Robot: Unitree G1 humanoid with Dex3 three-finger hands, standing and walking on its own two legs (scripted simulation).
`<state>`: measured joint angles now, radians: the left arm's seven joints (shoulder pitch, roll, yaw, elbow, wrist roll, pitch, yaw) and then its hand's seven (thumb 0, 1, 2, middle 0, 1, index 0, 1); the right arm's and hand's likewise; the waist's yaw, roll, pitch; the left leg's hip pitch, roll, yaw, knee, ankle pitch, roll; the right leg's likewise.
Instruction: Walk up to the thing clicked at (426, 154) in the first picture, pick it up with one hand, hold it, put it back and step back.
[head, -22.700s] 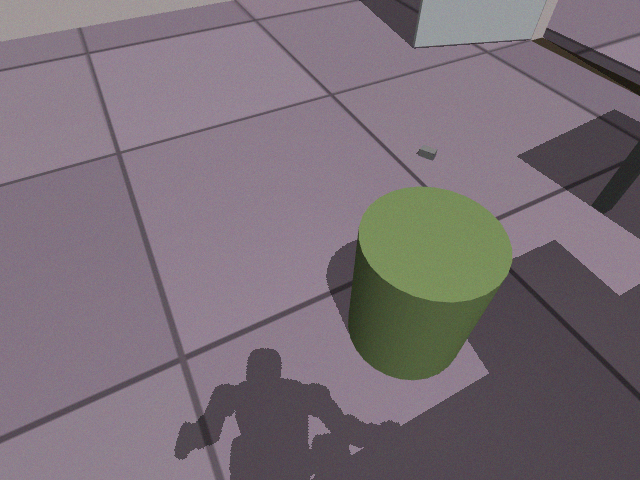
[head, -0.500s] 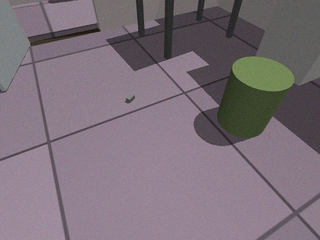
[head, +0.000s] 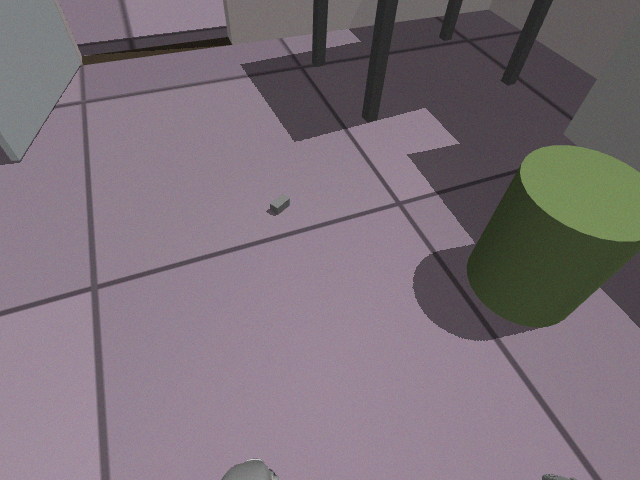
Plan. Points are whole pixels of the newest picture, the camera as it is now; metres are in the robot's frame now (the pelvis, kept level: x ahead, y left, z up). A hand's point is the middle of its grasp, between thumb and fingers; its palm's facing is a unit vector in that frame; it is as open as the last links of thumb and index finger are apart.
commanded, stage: walk up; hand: left
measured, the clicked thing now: (279, 204) +1.23 +0.18 -0.73
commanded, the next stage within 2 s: none
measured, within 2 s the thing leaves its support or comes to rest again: neither
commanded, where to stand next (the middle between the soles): +0.87 -0.02 m, yaw -3 degrees
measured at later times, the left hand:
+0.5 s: hand (173, 336) +0.33 +0.24 -0.11, palm faces -0.04 -0.90 -0.43, open 7.4 cm
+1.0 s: hand (180, 254) +0.51 +0.28 -0.14, palm faces -0.09 -0.94 -0.34, open 7.4 cm
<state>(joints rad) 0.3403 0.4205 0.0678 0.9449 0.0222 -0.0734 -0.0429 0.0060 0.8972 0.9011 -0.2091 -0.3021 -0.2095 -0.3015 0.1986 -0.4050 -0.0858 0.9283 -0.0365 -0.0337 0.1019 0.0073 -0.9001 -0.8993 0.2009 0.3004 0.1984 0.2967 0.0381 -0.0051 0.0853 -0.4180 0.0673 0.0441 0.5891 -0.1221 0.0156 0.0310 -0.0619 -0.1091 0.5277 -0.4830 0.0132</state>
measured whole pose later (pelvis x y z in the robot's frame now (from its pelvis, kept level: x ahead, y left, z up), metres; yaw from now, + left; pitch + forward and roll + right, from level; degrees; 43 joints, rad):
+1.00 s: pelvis +0.45 +0.01 +0.02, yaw -3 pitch -3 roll +0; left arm 0.32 0.44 0.04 0.90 0.00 -0.06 -0.04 0.01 0.90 0.90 -0.21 -0.30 -0.21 -0.30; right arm 0.28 -0.38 -0.05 0.83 0.00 -0.09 0.05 0.00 -0.90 -0.90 0.20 0.30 0.20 0.30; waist 0.00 -0.06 0.08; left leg -0.24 0.02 0.12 0.52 -0.23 0.05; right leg -0.46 -0.05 0.03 1.05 -0.33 -0.03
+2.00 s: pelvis +0.75 +0.01 +0.01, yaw -3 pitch -2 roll -1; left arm 0.24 0.41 0.04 0.93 0.00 -0.01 -0.01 0.00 0.90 0.90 -0.20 -0.30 -0.21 -0.30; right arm 0.24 -0.38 -0.01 0.86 -0.01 -0.06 0.00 0.00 -0.90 -0.90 0.20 0.30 0.20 0.30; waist 0.00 -0.04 0.13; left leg -0.30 0.04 0.08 0.62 -0.28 0.02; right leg -0.40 -0.06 0.00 0.77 -0.33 -0.02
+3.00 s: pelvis +0.78 -0.01 +0.03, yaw -3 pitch -2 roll +0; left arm 0.09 0.33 0.02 1.18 0.01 -0.01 -0.02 0.00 0.90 0.90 -0.21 -0.30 -0.21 -0.30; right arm 0.08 -0.35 0.01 1.17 -0.01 -0.02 0.01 0.00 -0.90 -0.90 0.20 0.30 0.20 0.30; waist 0.01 0.01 0.05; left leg -0.12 0.04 0.05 0.33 -0.16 -0.02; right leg -0.14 -0.03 -0.04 0.32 -0.14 0.02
